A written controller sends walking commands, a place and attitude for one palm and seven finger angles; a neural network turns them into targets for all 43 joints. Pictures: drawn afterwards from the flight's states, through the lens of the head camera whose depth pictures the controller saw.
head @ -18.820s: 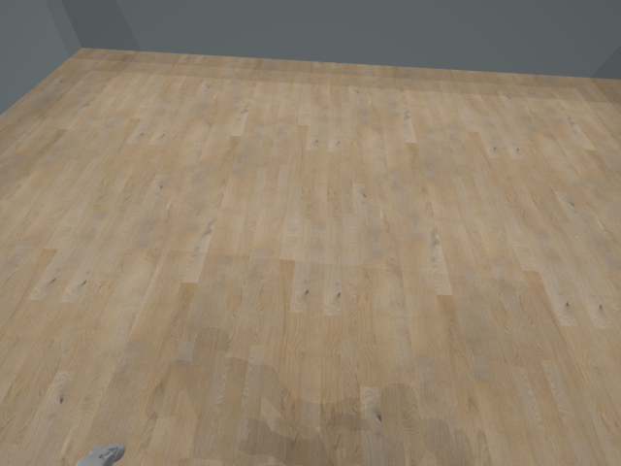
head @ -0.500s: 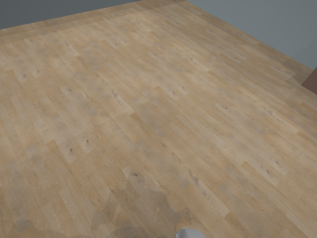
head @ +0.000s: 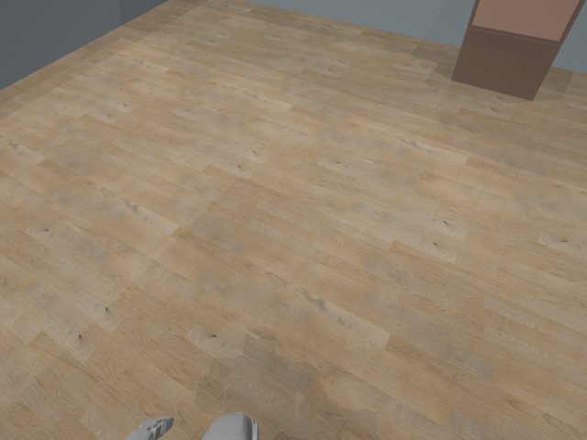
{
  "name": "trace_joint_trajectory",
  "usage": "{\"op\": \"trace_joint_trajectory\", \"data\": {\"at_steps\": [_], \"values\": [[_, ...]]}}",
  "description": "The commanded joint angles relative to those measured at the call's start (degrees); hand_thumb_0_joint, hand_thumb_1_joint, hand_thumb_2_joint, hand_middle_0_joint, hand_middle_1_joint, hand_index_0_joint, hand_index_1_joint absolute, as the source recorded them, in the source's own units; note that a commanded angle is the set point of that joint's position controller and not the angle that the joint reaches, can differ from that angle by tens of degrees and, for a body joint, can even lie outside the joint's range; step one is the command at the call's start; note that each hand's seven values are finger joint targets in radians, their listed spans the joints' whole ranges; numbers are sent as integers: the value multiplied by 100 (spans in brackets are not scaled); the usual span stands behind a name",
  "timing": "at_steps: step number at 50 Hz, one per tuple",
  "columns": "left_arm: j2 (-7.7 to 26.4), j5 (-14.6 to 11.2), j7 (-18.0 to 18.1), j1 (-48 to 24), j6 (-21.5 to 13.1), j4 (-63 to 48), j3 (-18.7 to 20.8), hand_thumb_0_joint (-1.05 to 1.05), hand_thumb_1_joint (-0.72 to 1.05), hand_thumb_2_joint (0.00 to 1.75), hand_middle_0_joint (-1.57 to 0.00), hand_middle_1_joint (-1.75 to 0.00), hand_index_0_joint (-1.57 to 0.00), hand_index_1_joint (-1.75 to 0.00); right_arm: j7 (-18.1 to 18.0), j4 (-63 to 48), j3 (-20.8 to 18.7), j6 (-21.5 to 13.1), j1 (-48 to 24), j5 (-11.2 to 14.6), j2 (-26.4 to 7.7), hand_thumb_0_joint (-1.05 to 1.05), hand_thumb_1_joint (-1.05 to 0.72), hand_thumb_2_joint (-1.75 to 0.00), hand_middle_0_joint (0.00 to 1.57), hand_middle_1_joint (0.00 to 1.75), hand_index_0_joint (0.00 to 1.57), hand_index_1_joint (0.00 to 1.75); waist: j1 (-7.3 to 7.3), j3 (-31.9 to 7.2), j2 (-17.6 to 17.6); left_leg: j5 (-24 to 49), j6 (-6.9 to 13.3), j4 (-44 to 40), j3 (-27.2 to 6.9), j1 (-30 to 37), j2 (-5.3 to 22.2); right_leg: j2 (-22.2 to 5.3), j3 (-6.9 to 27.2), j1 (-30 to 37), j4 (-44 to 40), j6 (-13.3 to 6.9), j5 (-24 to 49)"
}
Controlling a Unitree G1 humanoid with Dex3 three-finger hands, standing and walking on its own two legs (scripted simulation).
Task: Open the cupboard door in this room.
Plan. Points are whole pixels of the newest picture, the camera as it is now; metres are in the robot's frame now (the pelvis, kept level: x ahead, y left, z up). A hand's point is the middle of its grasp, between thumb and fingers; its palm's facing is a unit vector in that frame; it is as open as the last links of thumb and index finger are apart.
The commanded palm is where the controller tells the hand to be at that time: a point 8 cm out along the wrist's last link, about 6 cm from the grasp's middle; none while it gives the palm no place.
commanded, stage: turn or walk to find it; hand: left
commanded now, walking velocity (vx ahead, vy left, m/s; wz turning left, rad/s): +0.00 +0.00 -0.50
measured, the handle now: out of the picture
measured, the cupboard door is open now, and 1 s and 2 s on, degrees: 0 0 0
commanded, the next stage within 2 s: none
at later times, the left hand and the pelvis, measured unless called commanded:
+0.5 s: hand out of the picture +0.10 +0.24 -0.17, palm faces -0.15 -0.97 -0.19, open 7.4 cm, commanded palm none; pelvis +0.04 +0.04 +0.00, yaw -14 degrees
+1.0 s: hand (303, 302) +0.37 +0.01 -0.17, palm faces -0.49 -0.85 -0.19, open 7.3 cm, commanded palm none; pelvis +0.19 -0.09 -0.01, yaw -28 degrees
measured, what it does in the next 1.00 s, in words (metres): walks ahead, turning right: left foot, then right foot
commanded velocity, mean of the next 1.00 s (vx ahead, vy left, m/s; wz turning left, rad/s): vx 0.31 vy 0.00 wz -0.39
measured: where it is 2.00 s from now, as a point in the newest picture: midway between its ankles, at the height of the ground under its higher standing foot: (398, 323)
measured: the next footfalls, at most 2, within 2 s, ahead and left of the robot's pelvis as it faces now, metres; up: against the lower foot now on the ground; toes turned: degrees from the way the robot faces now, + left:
left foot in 0.38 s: +0.06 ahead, +0.14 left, +0.00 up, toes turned -8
right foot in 0.84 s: +0.23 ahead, -0.20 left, +0.00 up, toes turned -33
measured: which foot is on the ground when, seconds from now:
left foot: up 0.00-0.36, down 0.38-0.84, up 0.86-1.00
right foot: down 0.00-0.38, up 0.40-0.82, down 0.84-1.00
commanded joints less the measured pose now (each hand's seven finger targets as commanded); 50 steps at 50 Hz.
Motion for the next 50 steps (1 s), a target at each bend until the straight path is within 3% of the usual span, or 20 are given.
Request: {"op": "trace_joint_trajectory", "data": {"at_steps": [1,5,12,15,17,18,19,20,23,26,29,35,39,40,41,42,43,44,46,50], "values": [[1256,23,91,374,-145,-246,340,0,90,90,-20,-30,-20,-30,-31,-456,-82,-130,-113,-12,-362,0,-90,-90,20,30,20,30,270,-730,-913,106,-76,-34,-203,-446,-23,-1360,1570,885,-1035,-483,2093],[1291,35,90,434,-127,-243,358,0,90,90,-20,-30,-20,-30,-43,-526,-68,-133,-270,-3,-390,0,-90,-90,20,30,20,30,284,-685,-895,47,-68,-287,-261,-389,-86,-1326,1880,857,-1128,-558,1631],[1411,73,22,654,-203,-142,388,0,90,90,-20,-30,-20,-30,44,-833,-50,-295,-665,2,-433,0,-90,-90,20,30,20,30,441,-534,-938,-315,94,-1661,-214,96,-234,-1298,2771,516,-1711,-768,-1082],[1443,71,-5,510,-227,-157,400,0,90,90,-20,-30,-20,-30,38,-800,-33,-420,-317,39,-350,0,-90,-90,20,30,20,30,279,-659,-981,-293,226,-2779,-150,939,-420,-1085,2781,230,-1470,-686,-958],[1323,17,-38,188,-206,-237,370,0,90,90,-20,-30,-20,-30,-22,-563,-33,-523,446,61,-423,0,-90,-90,20,30,20,30,-118,-848,-693,396,332,-4081,-95,2763,-391,-555,2297,-956,-832,-272,-1289],[991,-7,-89,198,-194,-361,301,0,90,90,-20,-30,-20,-30,-78,-479,-103,-569,779,26,-800,0,-90,-90,20,30,20,30,-270,-898,352,-597,554,-4661,-1001,3799,512,20,1697,-2165,71,23,-1775],[731,-14,-155,195,-224,-476,258,0,90,90,-20,-30,-20,-30,-75,-536,-215,-529,997,-8,-1317,0,-90,-90,20,30,20,30,-386,-729,1676,-1808,983,-5307,-2630,3853,1854,451,669,-2953,1619,293,-1855],[927,45,-180,-3,-232,-570,314,0,90,90,-20,-30,-20,-30,-63,-571,-220,-531,835,-1,-1409,0,-90,-90,20,30,20,30,-350,-346,1394,-2298,1335,-5634,-2963,3096,2459,-106,439,-3063,2437,372,-1678],[865,143,-303,58,-171,-336,381,0,90,90,-20,-30,-20,-30,-39,-570,-32,-622,345,-17,-722,0,-90,-90,20,30,20,30,67,269,412,-943,1024,-5584,-1423,2170,1559,-421,252,-2743,3474,539,-492],[622,149,-316,211,-140,-210,310,0,90,90,-20,-30,-20,-30,-54,-411,31,-745,700,4,-481,0,-90,-90,20,30,20,30,110,114,353,898,907,-5268,-422,2462,1197,-485,101,-2793,3837,642,129],[506,130,-315,-28,-130,-256,233,0,90,90,-20,-30,-20,-30,-69,-184,35,-796,1145,20,-398,0,-90,-90,20,30,20,30,21,4,469,2335,947,-4983,47,3024,1183,-569,-115,-3140,3638,703,274],[285,106,-344,-1115,-178,-470,82,0,90,90,-20,-30,-20,-30,-53,233,5,-779,1681,-64,-309,0,-90,-90,20,30,20,30,-260,432,737,3302,992,-4856,681,2935,1197,-525,-694,-2534,1690,531,334],[488,102,-257,-207,-304,-160,109,0,90,90,-20,-30,-20,-30,-33,341,-85,-754,1530,-29,-581,0,-90,-90,20,30,20,30,224,-370,771,5973,836,-3460,1086,3172,1260,11,-1061,-698,582,98,18],[642,133,-222,569,-357,126,166,0,90,90,-20,-30,-20,-30,-22,326,-81,-749,1402,9,-593,0,-90,-90,20,30,20,30,600,-751,674,5890,662,-2525,1245,2749,1086,171,-1176,515,186,28,487],[1103,161,-161,1559,-426,442,293,0,90,90,-20,-30,-20,-30,31,266,-58,-762,1284,65,-507,0,-90,-90,20,30,20,30,1080,-1338,241,4565,478,-1227,1228,1527,959,-354,-564,2325,98,-155,895],[1779,135,-62,2289,-484,657,433,0,90,90,-20,-30,-20,-30,53,110,36,-779,1353,158,-39,0,-90,-90,20,30,20,30,1212,-2069,-1139,-211,252,717,1110,-244,87,-2124,1897,3796,-108,-816,1536],[2048,-18,-27,2252,-461,709,469,0,90,90,-20,-30,-20,-30,8,-94,64,-781,1052,183,-45,0,-90,-90,20,30,20,30,1080,-2227,-1146,-1287,291,1755,384,-845,-115,-2753,2879,3720,-623,-1202,2503],[1901,-45,6,1803,-452,535,452,0,90,90,-20,-30,-20,-30,-4,-108,33,-748,861,162,-136,0,-90,-90,20,30,20,30,955,-1980,-1045,-852,329,2117,-156,-900,51,-2715,2849,3020,-893,-1181,1835],[1292,-41,42,883,-460,329,273,0,90,90,-20,-30,-20,-30,36,-21,16,-669,549,35,-114,0,-90,-90,20,30,20,30,544,-716,-342,24,336,1664,-228,-855,488,-2184,1957,1224,-1204,-885,715],[881,47,61,210,-526,241,139,0,90,90,-20,-30,-20,-30,94,267,64,-410,1311,-51,207,0,-90,-90,20,30,20,30,-116,-445,-823,435,195,369,84,48,475,-1439,746,-401,-1733,-564,-73]]}}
